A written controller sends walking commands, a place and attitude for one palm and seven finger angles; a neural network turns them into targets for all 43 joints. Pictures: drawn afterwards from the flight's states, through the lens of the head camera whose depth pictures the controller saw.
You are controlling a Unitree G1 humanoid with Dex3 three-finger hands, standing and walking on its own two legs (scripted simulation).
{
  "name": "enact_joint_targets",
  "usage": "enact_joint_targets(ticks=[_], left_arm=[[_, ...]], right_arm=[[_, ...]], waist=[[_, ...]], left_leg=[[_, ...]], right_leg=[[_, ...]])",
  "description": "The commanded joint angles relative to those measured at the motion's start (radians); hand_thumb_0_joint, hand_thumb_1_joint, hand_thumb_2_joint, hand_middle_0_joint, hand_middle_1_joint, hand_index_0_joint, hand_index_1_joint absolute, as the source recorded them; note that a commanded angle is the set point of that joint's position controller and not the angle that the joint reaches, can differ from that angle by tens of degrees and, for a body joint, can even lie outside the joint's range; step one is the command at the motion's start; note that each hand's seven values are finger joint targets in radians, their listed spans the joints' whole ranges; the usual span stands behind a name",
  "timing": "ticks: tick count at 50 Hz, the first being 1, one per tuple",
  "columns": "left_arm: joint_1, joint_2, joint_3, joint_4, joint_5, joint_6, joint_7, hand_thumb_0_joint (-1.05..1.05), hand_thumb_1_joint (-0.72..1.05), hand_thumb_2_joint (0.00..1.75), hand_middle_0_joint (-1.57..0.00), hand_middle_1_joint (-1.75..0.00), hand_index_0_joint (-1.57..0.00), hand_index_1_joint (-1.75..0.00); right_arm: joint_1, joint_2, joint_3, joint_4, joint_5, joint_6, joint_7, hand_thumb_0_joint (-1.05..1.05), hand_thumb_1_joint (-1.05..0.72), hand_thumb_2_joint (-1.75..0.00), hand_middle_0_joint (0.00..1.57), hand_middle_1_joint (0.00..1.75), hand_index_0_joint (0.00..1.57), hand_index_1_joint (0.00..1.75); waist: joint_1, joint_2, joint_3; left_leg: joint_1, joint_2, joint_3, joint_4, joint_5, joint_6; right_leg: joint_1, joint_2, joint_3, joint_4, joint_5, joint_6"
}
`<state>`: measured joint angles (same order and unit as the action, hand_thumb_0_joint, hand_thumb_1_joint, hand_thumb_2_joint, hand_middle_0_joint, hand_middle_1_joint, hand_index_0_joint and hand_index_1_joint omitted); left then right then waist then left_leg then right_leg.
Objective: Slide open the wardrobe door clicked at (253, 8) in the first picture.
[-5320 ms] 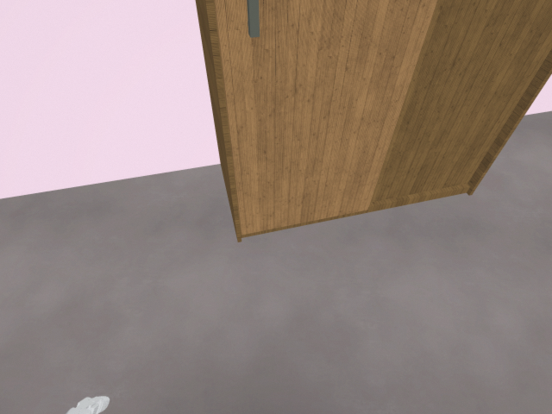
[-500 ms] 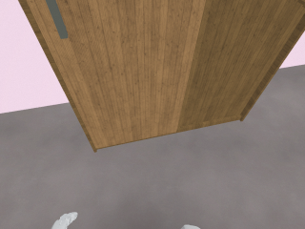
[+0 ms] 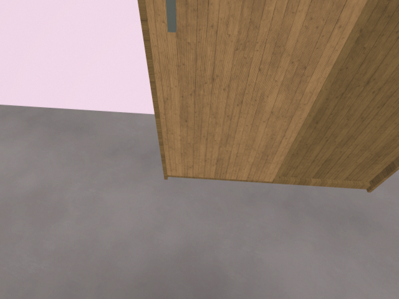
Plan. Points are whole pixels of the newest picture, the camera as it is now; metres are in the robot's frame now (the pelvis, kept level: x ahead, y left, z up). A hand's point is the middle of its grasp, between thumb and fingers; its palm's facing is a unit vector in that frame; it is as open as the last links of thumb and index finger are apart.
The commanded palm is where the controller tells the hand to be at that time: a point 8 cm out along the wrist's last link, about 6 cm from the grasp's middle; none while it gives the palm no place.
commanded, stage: take the last steps up to it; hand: left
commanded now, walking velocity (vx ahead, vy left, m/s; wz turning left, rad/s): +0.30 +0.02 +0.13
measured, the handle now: out of the picture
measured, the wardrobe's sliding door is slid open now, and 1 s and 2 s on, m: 0.00 0.00 0.00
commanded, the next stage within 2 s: come to a stop and stand still in 0.94 s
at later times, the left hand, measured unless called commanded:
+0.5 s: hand out of the picture +0.12 +0.20 -0.16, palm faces +0.05 -0.98 -0.17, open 7.4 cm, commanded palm none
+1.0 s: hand (132, 294) +0.15 +0.16 -0.17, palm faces +0.19 -0.97 -0.16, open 7.3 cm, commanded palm none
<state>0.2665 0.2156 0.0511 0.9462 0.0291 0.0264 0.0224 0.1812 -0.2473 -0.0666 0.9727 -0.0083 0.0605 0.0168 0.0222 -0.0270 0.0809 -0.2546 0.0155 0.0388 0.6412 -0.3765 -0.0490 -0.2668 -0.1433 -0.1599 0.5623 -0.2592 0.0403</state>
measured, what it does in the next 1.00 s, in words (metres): walks ahead: left foot, then right foot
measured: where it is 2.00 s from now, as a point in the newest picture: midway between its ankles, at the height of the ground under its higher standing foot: (197, 291)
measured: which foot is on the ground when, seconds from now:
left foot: up 0.00-0.00, down 0.02-0.58, up 0.60-1.00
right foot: down 0.00-0.02, up 0.04-0.56, down 0.58-1.00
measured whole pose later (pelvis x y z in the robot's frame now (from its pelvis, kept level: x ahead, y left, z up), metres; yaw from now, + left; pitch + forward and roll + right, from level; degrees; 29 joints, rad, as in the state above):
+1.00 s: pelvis +0.22 +0.01 +0.01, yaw +5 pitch -1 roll -1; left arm 0.39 0.13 0.04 1.13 0.03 -0.05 0.01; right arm 0.16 -0.17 -0.05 1.02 -0.02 -0.02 0.03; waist 0.04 0.01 0.03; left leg -0.44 0.09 0.09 0.65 -0.20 -0.01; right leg -0.04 -0.02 -0.15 0.38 -0.32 0.00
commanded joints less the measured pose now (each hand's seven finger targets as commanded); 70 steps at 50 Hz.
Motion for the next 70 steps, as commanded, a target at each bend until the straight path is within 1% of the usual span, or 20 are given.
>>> enact_joint_targets(ticks=[1, 2, 5, 19, 24, 27, 28, 29, 30, 32, 37, 46, 50, 51, 52, 53, 56, 59, 65, 70], left_arm=[[0.011, 0.076, 0.022, -0.075, -0.021, -0.008, -0.001, 0.00, 0.90, 0.90, -0.20, -0.30, -0.20, -0.30], [-0.065, 0.093, 0.014, -0.077, -0.005, 0.003, 0.002, 0.00, 0.90, 0.90, -0.20, -0.30, -0.20, -0.30], [-0.061, 0.101, 0.022, -0.021, 0.002, -0.009, -0.027, 0.00, 0.90, 0.90, -0.20, -0.30, -0.20, -0.30], [-0.136, 0.037, 0.006, -0.001, -0.003, -0.034, -0.043, 0.00, 0.90, 0.90, -0.20, -0.30, -0.20, -0.30], [-0.168, 0.012, 0.011, -0.014, -0.007, -0.050, -0.046, 0.00, 0.90, 0.90, -0.20, -0.30, -0.20, -0.30], [-0.026, 0.019, 0.023, 0.038, -0.004, -0.066, -0.043, 0.00, 0.90, 0.90, -0.20, -0.30, -0.20, -0.30], [0.101, 0.069, 0.034, 0.079, -0.002, -0.077, -0.036, 0.00, 0.90, 0.90, -0.20, -0.30, -0.20, -0.30], [0.225, 0.175, 0.056, 0.112, 0.004, -0.091, -0.022, 0.00, 0.90, 0.90, -0.20, -0.30, -0.20, -0.30], [0.294, 0.210, 0.061, 0.121, -0.016, -0.086, -0.016, 0.00, 0.90, 0.90, -0.20, -0.30, -0.20, -0.30], [0.136, 0.132, 0.044, 0.093, -0.017, -0.081, -0.010, 0.00, 0.90, 0.90, -0.20, -0.30, -0.20, -0.30], [0.059, 0.004, 0.009, 0.081, -0.006, -0.102, -0.001, 0.00, 0.90, 0.90, -0.20, -0.30, -0.20, -0.30], [0.145, 0.064, 0.009, 0.136, -0.004, -0.108, -0.002, 0.00, 0.90, 0.90, -0.20, -0.30, -0.20, -0.30], [0.144, 0.055, 0.012, 0.149, -0.007, -0.090, 0.003, 0.00, 0.90, 0.90, -0.20, -0.30, -0.20, -0.30], [0.166, 0.032, 0.006, 0.146, -0.011, -0.086, 0.000, 0.00, 0.90, 0.90, -0.20, -0.30, -0.20, -0.30], [0.216, -0.020, -0.001, 0.136, -0.020, -0.082, -0.003, 0.00, 0.90, 0.90, -0.20, -0.30, -0.20, -0.30], [0.203, -0.021, -0.010, 0.121, -0.015, -0.080, 0.002, 0.00, 0.90, 0.90, -0.20, -0.30, -0.20, -0.30], [0.158, -0.034, -0.015, 0.159, -0.018, -0.044, 0.012, 0.00, 0.90, 0.90, -0.20, -0.30, -0.20, -0.30], [0.168, -0.022, -0.010, 0.160, -0.015, -0.011, 0.006, 0.00, 0.90, 0.90, -0.20, -0.30, -0.20, -0.30], [0.097, 0.000, 0.024, 0.061, -0.002, 0.030, 0.004, 0.00, 0.90, 0.90, -0.20, -0.30, -0.20, -0.30], [0.056, -0.004, 0.019, 0.009, -0.008, 0.015, 0.002, 0.00, 0.90, 0.90, -0.20, -0.30, -0.20, -0.30]], right_arm=[[0.116, -0.198, -0.030, -0.046, -0.016, -0.053, -0.016, 0.00, -0.90, -0.90, 0.20, 0.30, 0.20, 0.30], [0.141, -0.216, -0.032, -0.028, -0.019, -0.050, -0.025, 0.00, -0.90, -0.90, 0.20, 0.30, 0.20, 0.30], [0.073, -0.124, -0.003, -0.028, -0.016, -0.068, -0.040, 0.00, -0.90, -0.90, 0.20, 0.30, 0.20, 0.30], [0.260, -0.060, -0.002, 0.081, -0.013, -0.116, -0.052, 0.00, -0.90, -0.90, 0.20, 0.30, 0.20, 0.30], [0.280, -0.055, -0.003, 0.112, -0.021, -0.115, -0.050, 0.00, -0.90, -0.90, 0.20, 0.30, 0.20, 0.30], [0.273, -0.039, 0.004, 0.127, -0.018, -0.115, -0.053, 0.00, -0.90, -0.90, 0.20, 0.30, 0.20, 0.30], [0.276, -0.015, 0.008, 0.127, -0.009, -0.122, -0.047, 0.00, -0.90, -0.90, 0.20, 0.30, 0.20, 0.30], [0.300, 0.049, 0.022, 0.102, 0.001, -0.131, -0.037, 0.00, -0.90, -0.90, 0.20, 0.30, 0.20, 0.30], [0.245, -0.002, 0.013, 0.066, -0.004, -0.124, -0.035, 0.00, -0.90, -0.90, 0.20, 0.30, 0.20, 0.30], [0.156, 0.011, -0.002, 0.059, -0.012, -0.111, -0.024, 0.00, -0.90, -0.90, 0.20, 0.30, 0.20, 0.30], [0.221, 0.082, 0.001, 0.086, -0.023, -0.074, -0.012, 0.00, -0.90, -0.90, 0.20, 0.30, 0.20, 0.30], [-0.007, 0.068, 0.011, 0.000, -0.013, -0.096, 0.009, 0.00, -0.90, -0.90, 0.20, 0.30, 0.20, 0.30], [0.093, 0.027, 0.010, 0.033, -0.017, -0.113, -0.004, 0.00, -0.90, -0.90, 0.20, 0.30, 0.20, 0.30], [0.199, -0.033, -0.002, 0.062, -0.022, -0.121, -0.014, 0.00, -0.90, -0.90, 0.20, 0.30, 0.20, 0.30], [0.280, -0.130, -0.020, 0.073, -0.027, -0.122, -0.026, 0.00, -0.90, -0.90, 0.20, 0.30, 0.20, 0.30], [0.290, -0.143, -0.012, 0.073, -0.014, -0.107, -0.038, 0.00, -0.90, -0.90, 0.20, 0.30, 0.20, 0.30], [0.056, -0.033, 0.027, 0.034, -0.009, -0.102, -0.059, 0.00, -0.90, -0.90, 0.20, 0.30, 0.20, 0.30], [0.018, -0.040, 0.023, 0.042, -0.004, -0.090, -0.069, 0.00, -0.90, -0.90, 0.20, 0.30, 0.20, 0.30], [0.018, -0.068, -0.015, 0.014, -0.012, -0.064, -0.072, 0.00, -0.90, -0.90, 0.20, 0.30, 0.20, 0.30], [-0.010, -0.081, -0.031, -0.007, -0.022, -0.051, -0.057, 0.00, -0.90, -0.90, 0.20, 0.30, 0.20, 0.30]], waist=[[-0.057, 0.313, -0.148], [-0.101, 0.318, -0.112], [-0.049, 0.209, 0.010], [-0.071, 0.127, 0.055], [-0.064, 0.133, 0.058], [0.003, 0.084, -0.002], [0.059, 0.000, -0.071], [0.090, -0.258, -0.160], [0.111, -0.219, -0.175], [0.059, -0.116, -0.021], [-0.041, -0.084, 0.019], [0.005, -0.097, 0.023], [-0.054, -0.035, -0.017], [-0.088, 0.089, -0.096], [-0.092, 0.300, -0.186], [-0.088, 0.274, -0.193], [-0.019, 0.136, -0.082], [-0.007, 0.096, -0.090], [-0.017, 0.166, -0.105], [-0.017, 0.233, -0.118]], left_leg=[[0.278, 0.332, -0.363, -0.360, 0.291, 0.142], [0.190, 0.371, -0.426, -0.420, 0.174, 0.201], [0.112, 0.260, -0.329, -0.466, -0.051, 0.197], [0.213, 0.252, -0.282, -0.502, 0.113, 0.250], [0.147, 0.243, -0.248, -0.444, 0.196, 0.236], [0.051, 0.171, -0.164, -0.253, 0.273, 0.178], [-0.057, 0.122, -0.106, -0.071, 0.263, 0.143], [-0.305, -0.007, 0.022, 0.239, -0.002, 0.084], [-0.367, -0.006, -0.011, 0.433, -0.212, 0.087], [-0.418, 0.073, -0.055, 0.567, -0.059, 0.089], [-0.287, 0.116, -0.004, 0.411, 0.123, 0.033], [-0.216, 0.082, 0.049, 0.055, 0.178, 0.035], [0.058, 0.038, 0.069, -0.146, 0.241, 0.053], [0.241, 0.106, -0.010, -0.193, 0.340, 0.078], [0.397, 0.331, -0.275, -0.240, 0.503, 0.168], [0.365, 0.421, -0.369, -0.308, 0.615, 0.224], [0.061, 0.352, -0.194, -0.343, 0.708, 0.214], [0.052, 0.320, -0.118, -0.336, 0.761, 0.205], [0.055, 0.328, -0.088, -0.306, 0.739, 0.228], [0.042, 0.295, -0.089, -0.261, 0.612, 0.205]], right_leg=[[-0.266, 0.033, 0.012, 0.227, -0.262, 0.023], [-0.283, 0.047, 0.082, 0.370, -0.340, 0.018], [-0.340, 0.037, 0.133, 0.527, -0.147, 0.001], [-0.342, 0.029, 0.117, 0.256, -0.032, 0.010], [-0.196, 0.065, 0.081, 0.105, -0.046, -0.013], [0.098, 0.115, 0.044, -0.086, 0.048, -0.036], [0.306, 0.041, 0.138, -0.134, 0.033, -0.068], [0.534, -0.232, 0.494, -0.240, -0.027, -0.170], [0.467, -0.329, 0.654, -0.346, -0.128, -0.238], [0.219, -0.281, 0.591, -0.420, -0.379, -0.236], [0.030, -0.134, 0.210, -0.420, 0.055, -0.176], [0.123, -0.134, 0.171, -0.337, 0.291, -0.185], [0.076, -0.081, 0.123, -0.130, 0.313, -0.138], [-0.004, -0.014, 0.082, 0.068, 0.231, -0.104], [-0.177, 0.104, -0.006, 0.310, -0.159, -0.056], [-0.226, 0.125, 0.070, 0.465, -0.370, -0.050], [-0.113, 0.034, 0.164, 0.439, -0.258, -0.017], [-0.078, 0.047, 0.145, 0.356, -0.189, -0.002], [-0.171, 0.082, 0.151, 0.453, -0.160, 0.003], [-0.060, 0.094, 0.112, 0.187, -0.147, -0.016]])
